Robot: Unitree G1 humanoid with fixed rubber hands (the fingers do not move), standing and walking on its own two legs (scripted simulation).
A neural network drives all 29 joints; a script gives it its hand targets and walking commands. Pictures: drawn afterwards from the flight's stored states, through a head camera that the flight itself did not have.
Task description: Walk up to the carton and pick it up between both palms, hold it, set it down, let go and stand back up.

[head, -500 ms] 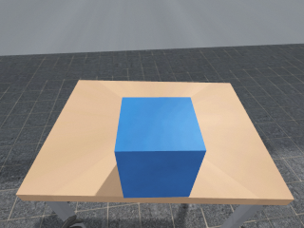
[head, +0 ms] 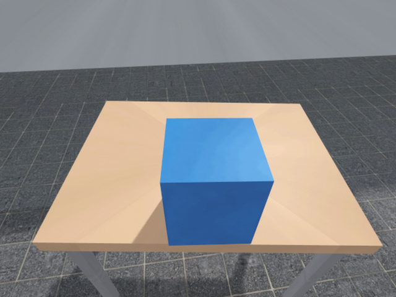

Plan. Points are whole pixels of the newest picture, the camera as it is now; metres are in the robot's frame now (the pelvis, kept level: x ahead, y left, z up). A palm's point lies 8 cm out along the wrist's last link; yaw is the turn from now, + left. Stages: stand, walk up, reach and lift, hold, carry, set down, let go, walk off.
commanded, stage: stand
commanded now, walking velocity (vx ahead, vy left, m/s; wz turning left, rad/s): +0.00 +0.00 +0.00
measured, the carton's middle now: (209, 182) +0.41 -0.01 +0.01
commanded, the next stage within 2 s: none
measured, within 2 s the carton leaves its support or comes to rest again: neither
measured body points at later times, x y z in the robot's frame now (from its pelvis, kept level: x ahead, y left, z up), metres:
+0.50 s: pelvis +0.00 +0.00 +0.00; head -0.01 +0.00 +0.45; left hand +0.06 +0.26 -0.13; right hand +0.06 -0.26 -0.12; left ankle +0.01 +0.10 -0.74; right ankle +0.04 -0.14 -0.74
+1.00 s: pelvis +0.01 +0.00 +0.00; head +0.01 +0.00 +0.45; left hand +0.05 +0.26 -0.13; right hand +0.05 -0.27 -0.13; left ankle +0.01 +0.10 -0.74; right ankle +0.04 -0.14 -0.74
